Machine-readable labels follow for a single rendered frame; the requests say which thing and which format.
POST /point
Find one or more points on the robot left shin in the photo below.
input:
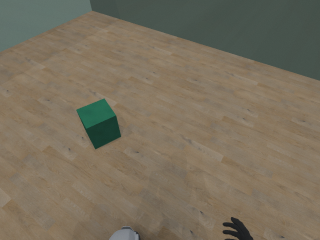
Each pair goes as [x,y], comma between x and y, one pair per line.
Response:
[127,227]

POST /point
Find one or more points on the carton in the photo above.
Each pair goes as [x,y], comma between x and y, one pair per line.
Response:
[100,123]

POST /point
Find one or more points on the robot left thigh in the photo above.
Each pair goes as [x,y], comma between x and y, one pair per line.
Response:
[124,234]

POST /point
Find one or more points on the robot right hand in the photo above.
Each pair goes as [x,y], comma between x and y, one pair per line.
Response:
[242,232]

